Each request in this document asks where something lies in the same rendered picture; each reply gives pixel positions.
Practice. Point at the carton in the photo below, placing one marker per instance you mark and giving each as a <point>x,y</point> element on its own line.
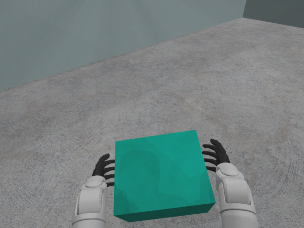
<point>161,176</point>

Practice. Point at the robot right hand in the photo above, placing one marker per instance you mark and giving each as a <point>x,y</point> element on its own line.
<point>220,154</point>

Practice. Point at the left robot forearm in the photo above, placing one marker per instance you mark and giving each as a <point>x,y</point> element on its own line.
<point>90,205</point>

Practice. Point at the robot left hand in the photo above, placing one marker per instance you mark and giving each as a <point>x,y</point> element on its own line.
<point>100,170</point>

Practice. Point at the right robot forearm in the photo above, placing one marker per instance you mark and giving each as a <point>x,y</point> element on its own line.
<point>235,198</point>

